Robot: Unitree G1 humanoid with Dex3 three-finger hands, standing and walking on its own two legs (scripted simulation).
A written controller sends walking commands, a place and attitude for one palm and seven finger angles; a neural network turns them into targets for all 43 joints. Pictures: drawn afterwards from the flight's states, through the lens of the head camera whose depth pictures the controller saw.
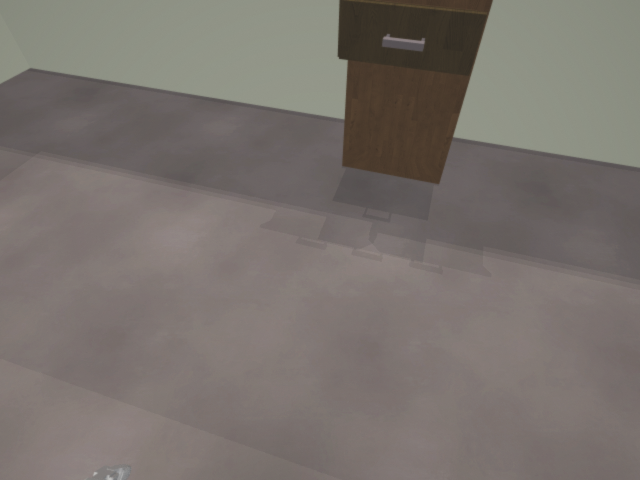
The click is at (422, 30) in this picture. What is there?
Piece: drawer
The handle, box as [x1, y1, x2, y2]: [382, 34, 424, 51]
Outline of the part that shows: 382,46 421,51 424,43 424,38 418,41 390,37 389,34 383,37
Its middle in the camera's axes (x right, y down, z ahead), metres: +0.27 -0.64 +1.24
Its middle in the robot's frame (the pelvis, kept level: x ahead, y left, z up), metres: +1.37 -0.21 +0.00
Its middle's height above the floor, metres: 0.77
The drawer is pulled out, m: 0.27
